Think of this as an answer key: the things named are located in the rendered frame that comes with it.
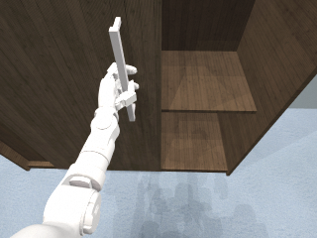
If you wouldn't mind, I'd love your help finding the robot left forearm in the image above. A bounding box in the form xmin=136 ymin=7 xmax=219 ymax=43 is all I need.
xmin=43 ymin=106 xmax=120 ymax=221

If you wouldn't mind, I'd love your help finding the robot left upper arm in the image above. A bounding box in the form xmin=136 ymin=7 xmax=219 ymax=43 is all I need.
xmin=10 ymin=184 xmax=102 ymax=238

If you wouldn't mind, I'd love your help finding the left robot hand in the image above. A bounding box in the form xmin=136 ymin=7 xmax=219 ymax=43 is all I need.
xmin=98 ymin=62 xmax=139 ymax=112

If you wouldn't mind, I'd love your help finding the wardrobe door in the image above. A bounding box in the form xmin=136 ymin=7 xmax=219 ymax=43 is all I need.
xmin=0 ymin=121 xmax=48 ymax=162
xmin=0 ymin=0 xmax=161 ymax=172

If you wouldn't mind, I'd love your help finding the handle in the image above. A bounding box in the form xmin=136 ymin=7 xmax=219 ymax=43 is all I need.
xmin=108 ymin=17 xmax=136 ymax=122

